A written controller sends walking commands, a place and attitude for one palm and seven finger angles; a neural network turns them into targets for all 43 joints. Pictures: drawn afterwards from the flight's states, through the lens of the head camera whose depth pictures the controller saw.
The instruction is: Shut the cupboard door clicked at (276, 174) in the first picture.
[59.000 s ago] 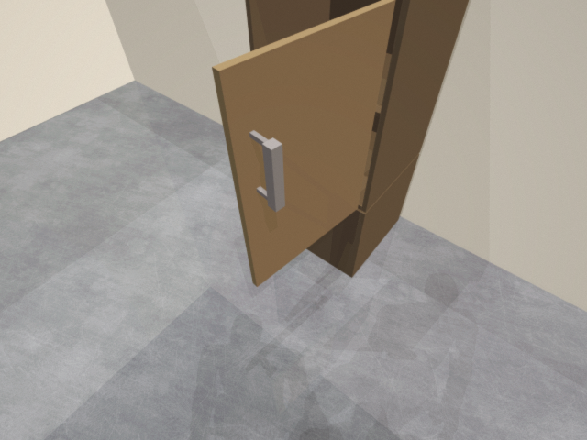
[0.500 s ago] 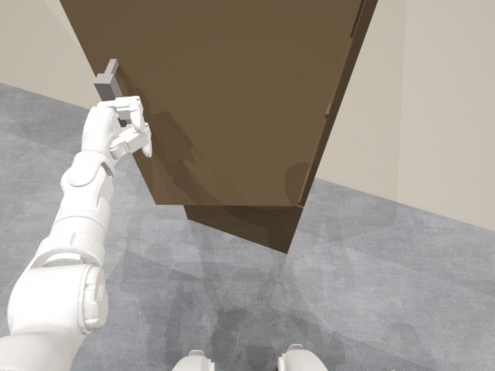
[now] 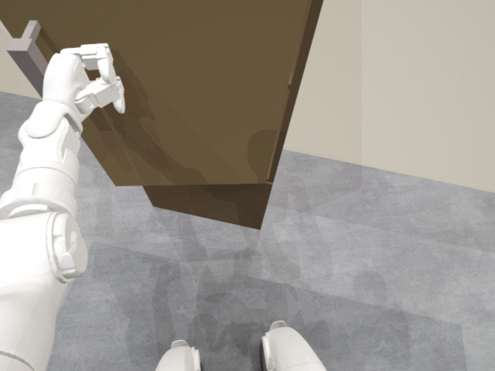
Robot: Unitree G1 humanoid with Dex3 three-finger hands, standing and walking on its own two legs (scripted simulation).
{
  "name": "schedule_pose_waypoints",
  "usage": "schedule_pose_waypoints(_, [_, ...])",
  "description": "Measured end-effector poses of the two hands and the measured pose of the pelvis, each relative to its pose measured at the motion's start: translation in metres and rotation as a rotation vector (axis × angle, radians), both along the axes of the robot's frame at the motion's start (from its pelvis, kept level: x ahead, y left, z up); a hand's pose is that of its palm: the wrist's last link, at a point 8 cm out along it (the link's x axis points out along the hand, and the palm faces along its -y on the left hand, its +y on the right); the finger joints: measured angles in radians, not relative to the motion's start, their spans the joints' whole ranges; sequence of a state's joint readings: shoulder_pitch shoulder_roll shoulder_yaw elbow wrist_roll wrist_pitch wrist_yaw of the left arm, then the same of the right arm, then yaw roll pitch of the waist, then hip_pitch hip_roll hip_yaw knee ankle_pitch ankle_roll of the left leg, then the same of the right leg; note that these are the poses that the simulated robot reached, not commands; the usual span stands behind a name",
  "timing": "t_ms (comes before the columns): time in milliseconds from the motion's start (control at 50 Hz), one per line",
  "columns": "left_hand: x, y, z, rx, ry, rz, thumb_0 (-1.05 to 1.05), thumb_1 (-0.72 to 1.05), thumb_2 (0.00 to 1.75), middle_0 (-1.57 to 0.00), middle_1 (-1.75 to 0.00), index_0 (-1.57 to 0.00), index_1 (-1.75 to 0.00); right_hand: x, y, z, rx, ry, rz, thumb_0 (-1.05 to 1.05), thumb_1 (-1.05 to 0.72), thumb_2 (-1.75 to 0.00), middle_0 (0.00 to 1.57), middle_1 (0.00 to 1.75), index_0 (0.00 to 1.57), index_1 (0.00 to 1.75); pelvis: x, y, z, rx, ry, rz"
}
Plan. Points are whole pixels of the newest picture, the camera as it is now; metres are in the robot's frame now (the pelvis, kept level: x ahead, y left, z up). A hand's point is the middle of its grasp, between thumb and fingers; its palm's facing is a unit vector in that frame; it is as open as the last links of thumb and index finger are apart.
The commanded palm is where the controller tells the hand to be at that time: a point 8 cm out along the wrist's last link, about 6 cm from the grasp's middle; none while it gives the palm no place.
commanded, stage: push the door shut along its arc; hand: left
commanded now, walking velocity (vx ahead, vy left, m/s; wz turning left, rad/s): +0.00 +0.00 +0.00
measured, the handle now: (54, 78) +0.57 +0.23 +0.11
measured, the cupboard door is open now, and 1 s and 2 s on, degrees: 15 0 0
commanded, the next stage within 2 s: pull the fist back off the door in 0.74 s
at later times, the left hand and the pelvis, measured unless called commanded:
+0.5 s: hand (122, 71) +0.56 +0.13 +0.12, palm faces -0.29 -0.96 -0.02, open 3.2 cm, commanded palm +0.58 +0.16 +0.12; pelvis +0.00 +0.01 -0.01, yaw +1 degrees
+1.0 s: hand (136, 45) +0.62 +0.11 +0.12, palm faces +0.08 -0.99 +0.08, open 3.3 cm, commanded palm +0.58 +0.12 +0.12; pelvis +0.01 +0.01 -0.02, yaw +0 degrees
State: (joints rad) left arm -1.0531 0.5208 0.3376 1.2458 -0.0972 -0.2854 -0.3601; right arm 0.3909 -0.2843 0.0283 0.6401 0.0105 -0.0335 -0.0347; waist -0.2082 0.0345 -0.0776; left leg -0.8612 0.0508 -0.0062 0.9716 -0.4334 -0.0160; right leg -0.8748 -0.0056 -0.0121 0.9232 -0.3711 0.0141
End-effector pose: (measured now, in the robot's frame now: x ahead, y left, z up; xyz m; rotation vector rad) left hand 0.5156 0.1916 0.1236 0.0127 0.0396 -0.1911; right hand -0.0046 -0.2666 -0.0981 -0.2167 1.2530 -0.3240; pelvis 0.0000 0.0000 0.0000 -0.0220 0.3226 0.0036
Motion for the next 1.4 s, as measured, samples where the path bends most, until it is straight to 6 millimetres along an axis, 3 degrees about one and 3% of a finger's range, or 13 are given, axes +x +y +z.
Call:
schedule_pose_waypoints(200, [0.018,-0.001,0.0,0.012,0.01,-0.049,0.01,0.9,0.91,-1.29,-1.5,-1.3,-1.5,-0.015,0.005,0.001,0.004,0.075,-0.024,0.0,-0.9,-0.9,0.2,0.3,0.2,0.3,0.006,0.002,-0.001,-0.005,0.027,-0.003])
schedule_pose_waypoints(560, [0.044,-0.01,0.003,0.019,0.025,-0.107,0.02,0.96,0.99,-1.3,-1.5,-1.3,-1.5,-0.014,0.005,-0.002,-0.04,0.101,0.005,0.0,-0.9,-0.9,0.2,0.3,0.2,0.3,0.004,0.007,-0.011,-0.027,0.077,0.024])
schedule_pose_waypoints(860, [0.071,-0.025,0.004,0.021,0.026,-0.146,0.04,1.05,1.03,-1.29,-1.5,-1.3,-1.5,-0.045,0.016,-0.008,-0.034,0.183,-0.032,0.0,-0.9,-0.9,0.2,0.3,0.21,0.3,0.001,0.008,-0.022,-0.037,0.127,0.022])
schedule_pose_waypoints(940, [0.077,-0.027,-0.001,-0.117,0.042,0.08,0.04,0.97,0.99,-1.3,-1.5,-1.3,-1.5,-0.05,0.024,-0.007,0.003,0.204,-0.007,0.0,-0.9,-0.9,0.2,0.3,0.2,0.3,0.004,0.008,-0.023,-0.042,0.148,0.022])
schedule_pose_waypoints(1040, [0.073,-0.04,-0.004,-0.031,-0.019,0.337,0.03,0.91,0.94,-1.29,-1.5,-1.3,-1.5,-0.052,0.036,-0.007,0.09,0.225,0.029,0.0,-0.9,-0.9,0.2,0.3,0.2,0.3,0.009,0.007,-0.02,-0.034,0.154,0.017])
schedule_pose_waypoints(1120, [0.066,-0.058,-0.008,0.039,-0.032,0.32,0.02,0.91,0.93,-1.29,-1.5,-1.3,-1.5,-0.051,0.043,-0.005,0.134,0.229,-0.004,0.0,-0.9,-0.9,0.2,0.3,0.2,0.3,0.014,0.005,-0.013,-0.025,0.131,0.009])
schedule_pose_waypoints(1200, [0.06,-0.068,-0.011,0.003,0.016,0.302,0.02,0.9,0.91,-1.29,-1.5,-1.3,-1.5,-0.046,0.042,0.0,0.142,0.211,-0.032,0.0,-0.9,-0.9,0.2,0.3,0.2,0.3,0.02,0.003,-0.003,-0.016,0.103,-0.002])
schedule_pose_waypoints(1400, [0.032,-0.053,-0.004,0.021,-0.034,0.323,0.01,0.9,0.9,-1.29,-1.5,-1.3,-1.5,-0.017,0.021,0.007,0.125,0.151,-0.019,0.0,-0.9,-0.9,0.2,0.3,0.2,0.3,0.033,-0.001,0.012,0.002,0.038,-0.016])
